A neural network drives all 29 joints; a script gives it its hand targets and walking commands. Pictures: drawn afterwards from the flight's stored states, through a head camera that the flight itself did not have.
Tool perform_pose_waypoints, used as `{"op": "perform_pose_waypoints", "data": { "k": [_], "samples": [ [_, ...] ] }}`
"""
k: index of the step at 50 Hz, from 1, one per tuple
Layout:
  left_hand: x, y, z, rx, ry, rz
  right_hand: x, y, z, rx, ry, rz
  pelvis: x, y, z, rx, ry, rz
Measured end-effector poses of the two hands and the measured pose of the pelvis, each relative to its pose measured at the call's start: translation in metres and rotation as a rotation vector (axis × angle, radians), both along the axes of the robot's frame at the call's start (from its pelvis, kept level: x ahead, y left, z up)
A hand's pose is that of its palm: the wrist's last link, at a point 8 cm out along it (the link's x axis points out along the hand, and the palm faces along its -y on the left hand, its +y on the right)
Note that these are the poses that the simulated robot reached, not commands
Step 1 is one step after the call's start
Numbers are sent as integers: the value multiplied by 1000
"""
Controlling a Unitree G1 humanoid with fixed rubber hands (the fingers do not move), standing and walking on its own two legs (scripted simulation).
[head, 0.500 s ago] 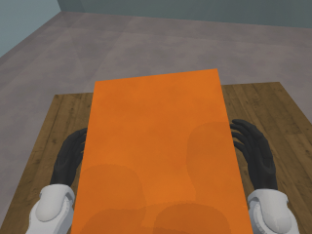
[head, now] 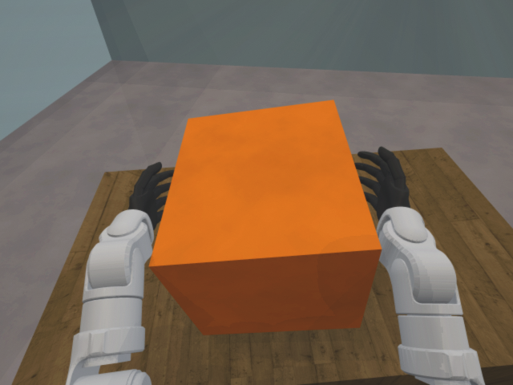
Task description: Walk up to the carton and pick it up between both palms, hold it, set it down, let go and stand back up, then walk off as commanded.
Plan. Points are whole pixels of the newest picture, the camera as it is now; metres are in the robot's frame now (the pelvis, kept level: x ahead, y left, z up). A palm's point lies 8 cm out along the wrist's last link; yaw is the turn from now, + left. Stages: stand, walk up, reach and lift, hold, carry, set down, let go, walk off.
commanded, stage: hold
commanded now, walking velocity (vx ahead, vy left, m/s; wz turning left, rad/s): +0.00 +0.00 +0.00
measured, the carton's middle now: (268, 216) +0.40 -0.01 +0.07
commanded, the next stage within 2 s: none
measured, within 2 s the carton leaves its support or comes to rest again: neither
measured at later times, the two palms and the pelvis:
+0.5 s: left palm (153, 186) +0.41 +0.18 +0.15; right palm (376, 180) +0.40 -0.18 +0.14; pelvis +0.07 -0.01 +0.00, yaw +0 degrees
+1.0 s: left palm (151, 209) +0.36 +0.17 +0.14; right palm (392, 202) +0.35 -0.19 +0.15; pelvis +0.04 +0.00 +0.00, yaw +0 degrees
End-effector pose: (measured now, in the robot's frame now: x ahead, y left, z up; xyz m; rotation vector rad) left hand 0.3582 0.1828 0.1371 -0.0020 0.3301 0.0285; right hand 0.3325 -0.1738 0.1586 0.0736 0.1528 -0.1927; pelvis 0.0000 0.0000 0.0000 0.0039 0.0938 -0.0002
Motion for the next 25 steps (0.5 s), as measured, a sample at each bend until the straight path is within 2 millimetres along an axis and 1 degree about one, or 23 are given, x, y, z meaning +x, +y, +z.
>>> {"op": "perform_pose_waypoints", "data": {
  "k": [4,9,16,19,22,25],
  "samples": [
    [15,1,4,12,-33,2,14,1,1,4,-32,-2,11,2,0,3,15,1],
    [35,-3,12,37,-51,7,33,-3,-1,-7,-46,2,27,1,1,7,37,1],
    [59,-8,0,66,10,4,59,-9,-17,-53,19,13,48,-3,0,12,66,0],
    [60,-7,1,117,-8,11,67,-7,-18,-77,4,36,57,-4,0,13,76,0],
    [54,-6,7,171,-48,35,71,-5,-16,-87,-37,62,64,-5,0,15,85,-1],
    [49,-7,11,205,-68,51,71,-6,-17,-72,-60,75,68,-7,1,18,91,-1]
  ]
}}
